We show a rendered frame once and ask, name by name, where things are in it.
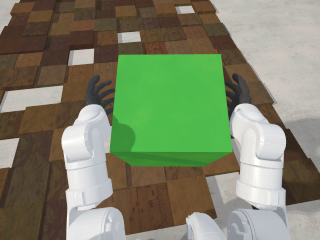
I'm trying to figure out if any carton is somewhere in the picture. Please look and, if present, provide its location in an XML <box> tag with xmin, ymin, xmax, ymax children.
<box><xmin>109</xmin><ymin>54</ymin><xmax>233</xmax><ymax>167</ymax></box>

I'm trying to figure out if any right robot thigh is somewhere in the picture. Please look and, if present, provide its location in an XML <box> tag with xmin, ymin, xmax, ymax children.
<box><xmin>186</xmin><ymin>213</ymin><xmax>227</xmax><ymax>240</ymax></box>

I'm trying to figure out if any robot left hand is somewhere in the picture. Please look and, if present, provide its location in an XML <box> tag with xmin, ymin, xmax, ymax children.
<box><xmin>84</xmin><ymin>74</ymin><xmax>115</xmax><ymax>116</ymax></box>

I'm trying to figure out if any robot right hand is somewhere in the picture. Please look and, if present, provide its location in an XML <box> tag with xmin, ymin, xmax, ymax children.
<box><xmin>224</xmin><ymin>73</ymin><xmax>252</xmax><ymax>120</ymax></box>

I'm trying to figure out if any robot left upper arm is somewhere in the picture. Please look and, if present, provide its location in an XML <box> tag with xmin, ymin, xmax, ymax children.
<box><xmin>67</xmin><ymin>207</ymin><xmax>126</xmax><ymax>240</ymax></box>

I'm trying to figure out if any left robot forearm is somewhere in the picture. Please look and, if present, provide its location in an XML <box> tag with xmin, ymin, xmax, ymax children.
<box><xmin>61</xmin><ymin>104</ymin><xmax>113</xmax><ymax>240</ymax></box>

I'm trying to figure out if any robot right upper arm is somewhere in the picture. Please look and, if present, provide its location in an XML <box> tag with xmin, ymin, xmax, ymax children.
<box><xmin>227</xmin><ymin>208</ymin><xmax>290</xmax><ymax>240</ymax></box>

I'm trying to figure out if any right robot forearm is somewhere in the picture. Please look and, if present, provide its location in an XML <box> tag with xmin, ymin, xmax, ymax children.
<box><xmin>229</xmin><ymin>103</ymin><xmax>291</xmax><ymax>240</ymax></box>

